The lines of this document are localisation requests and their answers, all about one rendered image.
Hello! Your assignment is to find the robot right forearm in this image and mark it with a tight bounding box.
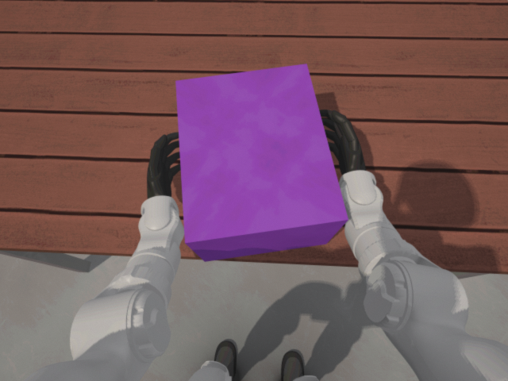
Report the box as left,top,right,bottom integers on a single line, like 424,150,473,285
339,170,468,323

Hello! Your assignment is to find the left robot upper arm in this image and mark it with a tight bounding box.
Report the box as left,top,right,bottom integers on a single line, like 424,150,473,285
23,288,171,381

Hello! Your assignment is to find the right robot foot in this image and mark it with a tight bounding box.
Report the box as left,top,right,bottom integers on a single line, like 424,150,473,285
281,351,304,381

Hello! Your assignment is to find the right robot upper arm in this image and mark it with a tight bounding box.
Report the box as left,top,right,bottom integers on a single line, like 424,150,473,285
364,260,508,381

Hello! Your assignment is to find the robot left forearm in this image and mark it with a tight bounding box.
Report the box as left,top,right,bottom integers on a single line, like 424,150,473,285
70,195,184,357

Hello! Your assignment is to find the robot left shin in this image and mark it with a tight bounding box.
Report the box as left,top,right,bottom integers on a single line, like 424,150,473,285
201,361,229,373

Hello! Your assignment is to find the carton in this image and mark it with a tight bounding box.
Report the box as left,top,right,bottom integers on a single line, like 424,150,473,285
175,63,348,262

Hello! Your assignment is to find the left robot hand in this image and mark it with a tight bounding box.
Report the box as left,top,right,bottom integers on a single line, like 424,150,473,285
147,133,181,199

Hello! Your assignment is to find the right robot hand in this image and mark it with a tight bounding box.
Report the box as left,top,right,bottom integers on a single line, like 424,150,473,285
319,110,366,175

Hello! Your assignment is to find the table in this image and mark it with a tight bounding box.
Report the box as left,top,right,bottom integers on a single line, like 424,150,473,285
0,0,508,279

